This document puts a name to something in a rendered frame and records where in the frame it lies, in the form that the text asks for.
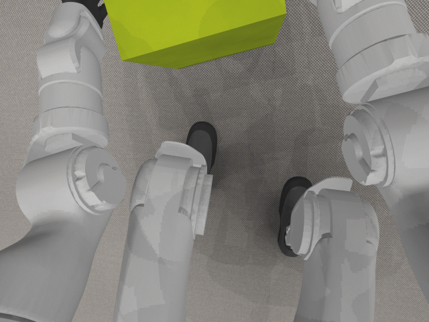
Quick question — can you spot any right robot thigh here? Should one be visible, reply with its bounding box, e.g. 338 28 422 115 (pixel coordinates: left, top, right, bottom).
293 189 377 322

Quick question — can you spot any carton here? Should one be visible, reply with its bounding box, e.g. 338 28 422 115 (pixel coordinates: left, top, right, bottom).
104 0 287 69

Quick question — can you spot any robot left upper arm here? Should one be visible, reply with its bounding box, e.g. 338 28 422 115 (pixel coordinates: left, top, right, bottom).
0 145 127 322

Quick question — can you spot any right robot forearm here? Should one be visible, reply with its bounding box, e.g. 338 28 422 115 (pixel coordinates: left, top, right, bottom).
309 0 429 104

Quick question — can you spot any robot right upper arm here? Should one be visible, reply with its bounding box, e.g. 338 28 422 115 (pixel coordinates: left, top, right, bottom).
341 86 429 304

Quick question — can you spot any left robot thigh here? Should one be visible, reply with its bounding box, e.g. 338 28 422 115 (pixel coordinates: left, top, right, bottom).
112 154 213 322

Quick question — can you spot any robot thigh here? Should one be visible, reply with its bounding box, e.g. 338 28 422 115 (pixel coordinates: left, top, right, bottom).
112 154 213 322
293 189 377 322

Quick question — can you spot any left robot forearm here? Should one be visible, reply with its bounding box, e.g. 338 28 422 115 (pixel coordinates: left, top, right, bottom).
21 2 110 169

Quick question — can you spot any robot left hand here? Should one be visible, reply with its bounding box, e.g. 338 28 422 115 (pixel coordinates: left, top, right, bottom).
62 0 108 29

